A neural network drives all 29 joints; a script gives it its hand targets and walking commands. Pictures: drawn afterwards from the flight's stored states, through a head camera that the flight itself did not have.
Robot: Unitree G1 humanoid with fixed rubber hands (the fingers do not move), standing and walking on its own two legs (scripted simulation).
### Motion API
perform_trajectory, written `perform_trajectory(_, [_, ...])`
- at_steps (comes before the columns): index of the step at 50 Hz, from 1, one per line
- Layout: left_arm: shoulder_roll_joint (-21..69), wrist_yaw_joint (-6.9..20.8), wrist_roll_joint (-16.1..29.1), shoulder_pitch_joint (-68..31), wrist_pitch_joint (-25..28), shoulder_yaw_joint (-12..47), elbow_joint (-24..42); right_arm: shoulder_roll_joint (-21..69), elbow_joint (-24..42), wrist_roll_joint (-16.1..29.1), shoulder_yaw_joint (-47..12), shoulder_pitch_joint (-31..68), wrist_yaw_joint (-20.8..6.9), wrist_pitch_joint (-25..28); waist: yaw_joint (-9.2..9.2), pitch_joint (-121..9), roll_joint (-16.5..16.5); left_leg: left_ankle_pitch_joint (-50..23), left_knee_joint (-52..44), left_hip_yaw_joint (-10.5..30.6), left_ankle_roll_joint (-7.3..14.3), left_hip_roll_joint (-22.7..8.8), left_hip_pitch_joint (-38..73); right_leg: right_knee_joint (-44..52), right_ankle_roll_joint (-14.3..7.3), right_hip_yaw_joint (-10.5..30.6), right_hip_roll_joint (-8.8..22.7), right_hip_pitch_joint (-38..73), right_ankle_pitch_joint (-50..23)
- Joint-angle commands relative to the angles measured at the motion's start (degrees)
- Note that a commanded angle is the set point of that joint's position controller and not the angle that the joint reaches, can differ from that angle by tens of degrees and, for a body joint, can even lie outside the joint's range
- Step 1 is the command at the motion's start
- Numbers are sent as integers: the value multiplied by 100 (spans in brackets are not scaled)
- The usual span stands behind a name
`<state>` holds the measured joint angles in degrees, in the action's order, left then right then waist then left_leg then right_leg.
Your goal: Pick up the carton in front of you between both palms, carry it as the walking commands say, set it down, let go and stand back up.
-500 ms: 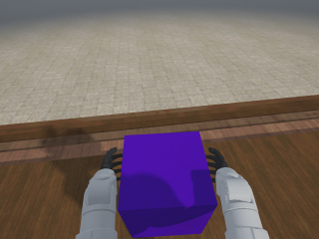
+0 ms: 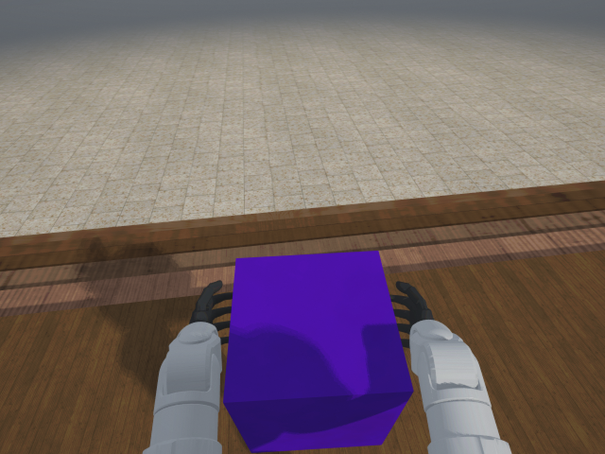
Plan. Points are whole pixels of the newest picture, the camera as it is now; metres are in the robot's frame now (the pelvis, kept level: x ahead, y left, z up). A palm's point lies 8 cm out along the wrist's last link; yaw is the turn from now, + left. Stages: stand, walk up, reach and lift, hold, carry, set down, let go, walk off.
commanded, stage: hold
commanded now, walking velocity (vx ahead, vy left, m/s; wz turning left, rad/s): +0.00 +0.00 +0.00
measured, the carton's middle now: (312, 356) +0.30 +0.00 -0.04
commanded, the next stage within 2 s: carry in 0.36 s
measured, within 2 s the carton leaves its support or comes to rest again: neither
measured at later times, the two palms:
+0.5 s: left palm (199, 328) +0.29 +0.16 +0.05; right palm (416, 325) +0.29 -0.14 +0.05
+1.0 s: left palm (198, 235) +0.45 +0.18 +0.08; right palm (377, 225) +0.47 -0.12 +0.08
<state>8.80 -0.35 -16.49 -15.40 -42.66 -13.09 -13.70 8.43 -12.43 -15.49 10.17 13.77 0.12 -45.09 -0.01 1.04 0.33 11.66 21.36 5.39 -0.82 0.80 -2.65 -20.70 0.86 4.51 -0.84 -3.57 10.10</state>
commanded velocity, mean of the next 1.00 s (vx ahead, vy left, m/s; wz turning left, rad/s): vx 0.34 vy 0.00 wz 0.00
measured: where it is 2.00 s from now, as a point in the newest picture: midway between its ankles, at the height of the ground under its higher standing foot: (282, 331)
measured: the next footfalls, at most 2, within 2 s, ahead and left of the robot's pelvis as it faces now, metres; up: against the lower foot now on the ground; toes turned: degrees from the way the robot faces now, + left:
right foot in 0.80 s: +0.18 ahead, -0.09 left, +0.00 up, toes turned -8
left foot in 1.14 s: +0.45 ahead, +0.16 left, +0.00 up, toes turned +15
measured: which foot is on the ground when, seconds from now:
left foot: down 0.00-0.80, up 0.82-1.00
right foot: down 0.00-0.56, up 0.58-0.78, down 0.80-1.00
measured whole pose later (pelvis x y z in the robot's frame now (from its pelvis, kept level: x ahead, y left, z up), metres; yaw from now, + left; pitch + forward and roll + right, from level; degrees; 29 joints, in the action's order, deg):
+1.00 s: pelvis +0.20 +0.02 +0.00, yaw +3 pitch +6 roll +0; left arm 7.6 -6.3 -6.1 -8.8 -70.1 -5.6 17.7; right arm 7.4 19.2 -5.1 6.5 7.2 5.1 -72.4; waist -0.8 -8.0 -1.0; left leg 18.8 46.9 -6.8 0.0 -4.2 -31.0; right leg -18.2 -1.1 -11.0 2.2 -8.7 15.0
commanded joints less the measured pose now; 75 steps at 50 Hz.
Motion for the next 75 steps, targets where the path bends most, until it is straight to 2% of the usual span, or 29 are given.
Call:
perform_trajectory(1, [5385,1483,1616,-2554,121,3201,247,5326,716,1642,-3126,3090,-1336,398,2,-1519,12,-1124,-336,-140,26,478,28,193,-2,-101,-484,637,-1095])
perform_trajectory(17, [5364,1446,1657,-2520,103,3264,335,5245,835,1663,-3194,3071,-1321,399,1,-1426,14,-965,-322,-135,32,473,-11,174,-18,-110,-490,524,-869])
perform_trajectory(18, [5432,1451,1701,-2754,83,3331,264,5239,768,1740,-3221,3329,-1311,391,2,-1510,-205,-115,156,-175,101,-570,-644,-177,-68,-125,624,-174,-68])
perform_trajectory(20, [5404,1412,1858,-2751,66,3489,444,5266,995,1913,-3408,3418,-1293,378,-21,-1438,-291,2302,41,-34,140,-380,-1174,255,-145,217,630,-732,2678])
perform_trajectory(21, [5423,1383,1919,-2862,45,3589,614,5286,1145,1972,-3511,3513,-1278,355,-27,-1325,-319,2798,194,-83,120,-310,-1503,356,-205,370,710,-831,3291])
perform_trajectory(24, [5338,1230,2127,-2688,-159,3958,1139,5233,1567,2260,-3936,3538,-1207,139,-93,-1752,-763,1148,1234,-764,3,-7,-1633,573,-554,947,1195,-568,2623])
perform_trajectory(26, [5164,1101,2277,-2545,-447,4209,1571,5164,1870,2523,-4211,3526,-1179,-131,-69,-1960,-786,1125,702,-941,83,32,-1204,499,-637,823,1216,-901,2622])
perform_trajectory(28, [5015,1024,2494,-2656,-816,4451,1976,5035,2101,2696,-4309,3470,-1121,-472,-22,-1846,-175,1748,-43,-319,257,-357,-662,-260,-380,64,783,-1631,2692])
perform_trajectory(29, [4968,1006,2631,-2783,-1006,4550,2137,4916,2148,2719,-4292,3314,-1080,-657,65,-1733,826,2473,-651,923,530,-1142,-265,-1454,-131,-548,405,-2351,2281])
perform_trajectory(30, [4911,993,2768,-2821,-1209,4645,2187,4765,2174,2725,-4275,3117,-1023,-853,138,-1461,1454,2519,-1155,2027,873,-1778,326,-2275,22,-1035,88,-3432,1830])
perform_trajectory(31, [4924,1005,2937,-2931,-1381,4770,2325,4577,2289,2687,-4245,3044,-956,-1011,176,-1214,1357,1688,-1138,2428,1199,-2055,449,-2245,-56,-878,273,-3892,1920])
perform_trajectory(33, [5020,1025,3282,-2794,-1646,4913,2424,4577,2796,2832,-4341,2995,-844,-1306,159,-1549,835,350,-892,1698,1174,-1903,660,-1864,-76,-918,309,-3594,1765])
perform_trajectory(35, [5134,1022,3475,-2574,-1853,4985,2663,4686,3275,2998,-4456,2926,-791,-1537,164,-1918,919,-267,-679,836,914,-1554,662,-1355,-41,-1231,79,-2962,1274])
perform_trajectory(38, [5153,983,3470,-2100,-2147,4940,3043,4832,3588,3119,-4527,2551,-815,-1865,58,-2120,812,-89,-91,-160,650,-1140,-137,-38,-19,-1678,-105,-1214,279])
perform_trajectory(39, [5131,972,3419,-1956,-2245,4907,3165,4865,3618,3127,-4531,2323,-834,-1961,38,-2269,537,18,387,-466,531,-1008,-966,146,-74,-1533,53,14,27])
perform_trajectory(40, [5052,954,3347,-1714,-2346,4849,3223,4840,3652,3123,-4511,2223,-862,-2052,-58,-2553,-29,390,1287,-805,353,-816,-1980,293,-254,-720,730,1276,540])
perform_trajectory(41, [4859,934,3190,-1472,-2405,4738,3235,4810,3797,3159,-4549,2229,-903,-2175,-148,-2593,-1373,1361,2682,-1300,75,-366,-3563,714,-857,1391,2153,2195,1407])
perform_trajectory(42, [4999,908,3101,-1472,-2449,4688,3173,4744,3920,3230,-4563,2437,-947,-2286,-175,-2231,-1558,1969,3303,-1084,125,-275,-4469,876,-1432,2416,2788,2175,1287])
perform_trajectory(43, [5076,884,3134,-1675,-2496,4690,3334,4722,3949,3339,-4625,2682,-990,-2363,-179,-1975,-1098,2020,3766,-812,216,-533,-4658,863,-1556,2360,2840,1801,816])
perform_trajectory(45, [5026,840,3288,-2083,-2608,4697,3619,4791,3883,3536,-4612,2866,-1033,-2438,-158,-1869,-303,1572,3670,-737,217,-789,-4499,966,-1253,1400,2491,1265,781])
perform_trajectory(49, [5016,867,3547,-2360,-2746,4786,3737,4837,3809,3507,-4521,2850,-931,-2502,-125,-1766,-666,434,2212,-1209,34,-611,-3612,1146,-858,-185,1763,745,103])
perform_trajectory(54, [4885,929,3571,-2255,-2864,4751,3545,4754,3700,3269,-4350,2635,-818,-2597,-114,-1622,-937,-563,894,-1792,92,-318,-2367,730,-615,-1012,1537,300,-898])
perform_trajectory(57, [4827,941,3522,-2238,-2913,4730,3519,4718,3554,3207,-4258,2491,-830,-2619,33,-2066,-489,-263,539,-2223,230,-44,-92,-1102,-275,-1718,1151,-586,-1616])
perform_trajectory(58, [4746,958,3501,-2251,-2932,4710,3502,4673,3493,3154,-4196,2391,-829,-2623,164,-2448,130,419,219,-961,370,-947,929,-2423,-44,-1751,971,-1383,-613])
perform_trajectory(59, [4802,968,3564,-2383,-2988,4769,3554,4610,3322,3043,-4148,2366,-839,-2586,164,-2763,1626,1397,-687,1855,1137,-2511,1919,-4064,229,-1642,219,-2944,1097])
perform_trajectory(60, [4858,994,3553,-2395,-2975,4780,3469,4742,3319,3047,-4153,2347,-839,-2561,136,-2605,1511,948,-980,2476,1399,-2733,1918,-4877,73,-910,288,-3707,1732])
perform_trajectory(63, [5304,1059,3604,-2461,-2784,4852,3560,5308,3719,3190,-4360,2648,-866,-2399,115,-2438,188,-720,-656,950,1091,-2323,1224,-4968,-201,-500,910,-3859,1066])
perform_trajectory(67, [5561,964,3507,-2353,-2536,5009,3842,5461,4204,3431,-4623,2921,-926,-2230,83,-2438,500,-1255,-743,-245,900,-1854,973,-3959,-160,-850,758,-3582,574])
perform_trajectory(75, [4580,722,3305,-2787,-2581,4968,3604,4340,3833,3457,-4618,3227,-890,-2291,302,-1790,768,-2401,-419,-1146,958,-1384,1010,-1868,-309,-1482,367,-3568,-619])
